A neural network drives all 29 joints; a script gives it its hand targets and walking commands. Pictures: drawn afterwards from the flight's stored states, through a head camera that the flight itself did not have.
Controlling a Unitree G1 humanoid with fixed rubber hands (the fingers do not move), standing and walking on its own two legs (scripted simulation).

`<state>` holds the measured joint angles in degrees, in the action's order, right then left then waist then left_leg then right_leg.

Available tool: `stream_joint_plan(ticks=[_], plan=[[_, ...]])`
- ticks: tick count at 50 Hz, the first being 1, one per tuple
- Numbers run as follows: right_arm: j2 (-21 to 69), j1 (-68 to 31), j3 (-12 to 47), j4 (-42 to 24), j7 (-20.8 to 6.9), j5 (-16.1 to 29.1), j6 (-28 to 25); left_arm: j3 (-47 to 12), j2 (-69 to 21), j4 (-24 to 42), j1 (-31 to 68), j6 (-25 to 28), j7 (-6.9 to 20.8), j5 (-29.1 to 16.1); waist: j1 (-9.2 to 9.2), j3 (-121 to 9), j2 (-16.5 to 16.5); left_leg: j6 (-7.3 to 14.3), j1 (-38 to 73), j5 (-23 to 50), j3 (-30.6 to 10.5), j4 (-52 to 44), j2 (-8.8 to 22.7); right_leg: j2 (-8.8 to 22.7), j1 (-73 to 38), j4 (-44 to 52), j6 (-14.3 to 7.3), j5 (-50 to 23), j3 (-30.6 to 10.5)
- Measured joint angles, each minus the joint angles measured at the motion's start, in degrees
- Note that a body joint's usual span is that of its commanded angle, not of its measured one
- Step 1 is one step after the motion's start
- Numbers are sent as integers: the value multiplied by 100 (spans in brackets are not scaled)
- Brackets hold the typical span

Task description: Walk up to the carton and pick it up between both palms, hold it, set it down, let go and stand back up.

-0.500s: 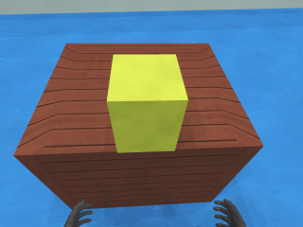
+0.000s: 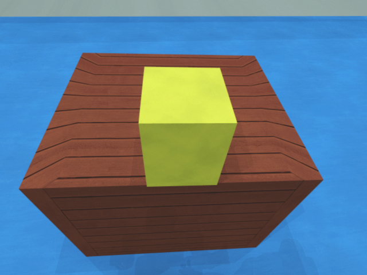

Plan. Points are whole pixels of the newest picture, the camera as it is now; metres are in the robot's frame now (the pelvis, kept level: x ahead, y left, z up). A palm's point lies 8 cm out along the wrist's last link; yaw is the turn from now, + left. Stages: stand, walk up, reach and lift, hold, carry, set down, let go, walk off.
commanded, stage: stand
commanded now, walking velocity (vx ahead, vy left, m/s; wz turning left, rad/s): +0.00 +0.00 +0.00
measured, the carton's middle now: (182, 128) +0.48 +0.01 +0.03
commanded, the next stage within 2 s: none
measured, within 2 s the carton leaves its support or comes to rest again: neither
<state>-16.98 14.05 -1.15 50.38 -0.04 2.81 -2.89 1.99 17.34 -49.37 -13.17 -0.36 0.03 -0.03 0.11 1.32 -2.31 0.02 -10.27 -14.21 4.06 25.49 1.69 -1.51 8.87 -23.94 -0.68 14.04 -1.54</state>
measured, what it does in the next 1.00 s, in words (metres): stands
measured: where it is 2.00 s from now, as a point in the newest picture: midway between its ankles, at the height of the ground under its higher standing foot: outside the picture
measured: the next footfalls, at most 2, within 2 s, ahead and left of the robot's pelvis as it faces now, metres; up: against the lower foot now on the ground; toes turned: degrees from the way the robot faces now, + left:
none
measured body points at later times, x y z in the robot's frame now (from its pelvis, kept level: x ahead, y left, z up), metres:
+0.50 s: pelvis +0.00 +0.00 +0.00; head +0.01 +0.02 +0.45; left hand +0.06 +0.28 -0.15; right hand +0.06 -0.29 -0.12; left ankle -0.01 +0.11 -0.74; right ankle -0.01 -0.12 -0.74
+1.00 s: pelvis +0.00 +0.00 +0.00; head +0.00 +0.02 +0.45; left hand +0.06 +0.28 -0.15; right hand +0.05 -0.29 -0.12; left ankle -0.01 +0.11 -0.74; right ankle -0.01 -0.12 -0.74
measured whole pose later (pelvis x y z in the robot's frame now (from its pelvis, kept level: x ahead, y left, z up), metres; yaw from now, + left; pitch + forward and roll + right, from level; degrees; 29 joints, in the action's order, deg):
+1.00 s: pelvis +0.00 +0.00 +0.00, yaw +0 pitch -1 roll +0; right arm -17.0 14.0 -1.1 57.8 0.1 2.8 -2.5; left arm 1.5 17.4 -59.1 -12.6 0.6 0.2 0.0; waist 0.1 0.6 -2.1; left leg 0.0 -10.2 -14.2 4.1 25.3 1.7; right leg -1.5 8.9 -23.9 -0.6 14.1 -1.5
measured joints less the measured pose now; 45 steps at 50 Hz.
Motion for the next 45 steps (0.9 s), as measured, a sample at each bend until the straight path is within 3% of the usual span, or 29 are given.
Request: stream_joint_plan(ticks=[14,45], plan=[[0,0,0,393,2,0,35,-1,8,-546,9,48,14,0,0,-18,8,3,0,-3,0,1,0,0,0,0,6,5,0],[-1,-1,0,689,9,-1,36,-39,8,-913,54,94,14,0,0,-54,18,3,6,-1,0,-9,0,0,-2,0,8,5,0]])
